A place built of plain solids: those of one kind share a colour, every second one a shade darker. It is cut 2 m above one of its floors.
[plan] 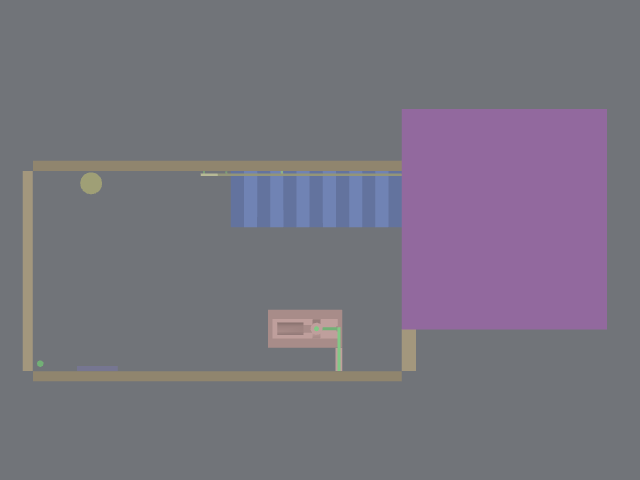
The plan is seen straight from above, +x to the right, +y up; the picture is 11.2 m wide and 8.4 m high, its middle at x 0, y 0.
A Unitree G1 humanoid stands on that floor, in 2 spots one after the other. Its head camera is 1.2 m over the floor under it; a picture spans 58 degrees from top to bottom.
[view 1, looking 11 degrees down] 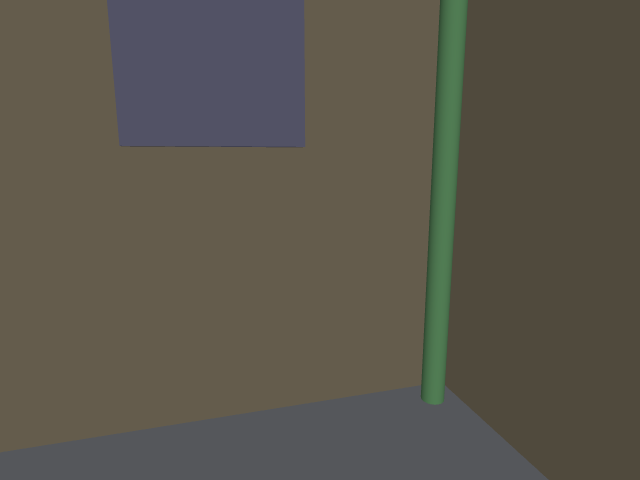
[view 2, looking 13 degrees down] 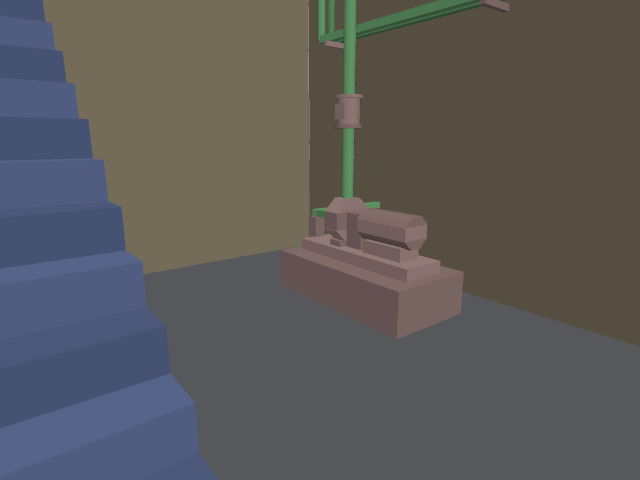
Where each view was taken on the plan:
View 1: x -3.80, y -0.41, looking -106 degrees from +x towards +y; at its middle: wall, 2.00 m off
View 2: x -2.56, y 0.67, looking -38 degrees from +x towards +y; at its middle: plant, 3.56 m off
